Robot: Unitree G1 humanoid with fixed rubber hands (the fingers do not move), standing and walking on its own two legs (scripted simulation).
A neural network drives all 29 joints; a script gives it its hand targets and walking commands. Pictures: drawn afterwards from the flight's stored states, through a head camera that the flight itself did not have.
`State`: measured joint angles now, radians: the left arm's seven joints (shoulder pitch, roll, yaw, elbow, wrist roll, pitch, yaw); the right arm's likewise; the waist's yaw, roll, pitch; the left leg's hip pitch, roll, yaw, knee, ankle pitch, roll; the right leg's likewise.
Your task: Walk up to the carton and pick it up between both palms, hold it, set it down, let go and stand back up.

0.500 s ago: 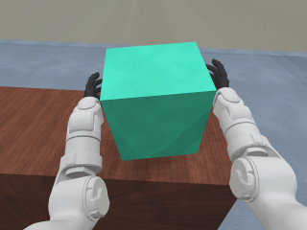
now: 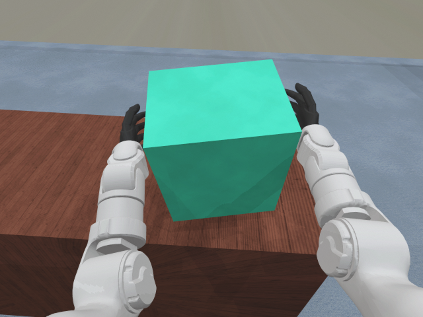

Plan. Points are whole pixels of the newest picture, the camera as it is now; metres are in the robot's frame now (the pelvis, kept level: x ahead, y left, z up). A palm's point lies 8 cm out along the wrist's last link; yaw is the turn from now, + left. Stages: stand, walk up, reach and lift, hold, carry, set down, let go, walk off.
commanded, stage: set down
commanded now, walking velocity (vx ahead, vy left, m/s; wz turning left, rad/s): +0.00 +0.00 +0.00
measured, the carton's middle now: (218, 147) +0.44 +0.00 +0.13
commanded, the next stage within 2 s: none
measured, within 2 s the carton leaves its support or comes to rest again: neither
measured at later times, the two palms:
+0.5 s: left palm (138, 153) +0.42 +0.16 +0.13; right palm (297, 133) +0.45 -0.16 +0.17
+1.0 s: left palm (144, 163) +0.42 +0.15 +0.11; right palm (297, 142) +0.45 -0.17 +0.14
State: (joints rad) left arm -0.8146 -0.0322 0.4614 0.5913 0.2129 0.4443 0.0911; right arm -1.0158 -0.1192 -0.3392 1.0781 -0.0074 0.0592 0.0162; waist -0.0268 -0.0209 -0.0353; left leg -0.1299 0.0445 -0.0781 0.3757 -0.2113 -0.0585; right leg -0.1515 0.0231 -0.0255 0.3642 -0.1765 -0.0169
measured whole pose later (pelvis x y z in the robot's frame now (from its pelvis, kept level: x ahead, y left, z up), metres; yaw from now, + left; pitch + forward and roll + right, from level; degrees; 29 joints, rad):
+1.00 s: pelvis +0.01 +0.00 +0.00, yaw +0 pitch +8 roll +0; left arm -0.81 -0.11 0.52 0.72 0.25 0.25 0.12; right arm -0.98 -0.12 -0.58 1.11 -0.25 -0.05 0.13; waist 0.02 -0.01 -0.10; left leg -0.31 0.05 -0.08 0.38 -0.20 -0.06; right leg -0.33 0.03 -0.03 0.36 -0.16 -0.02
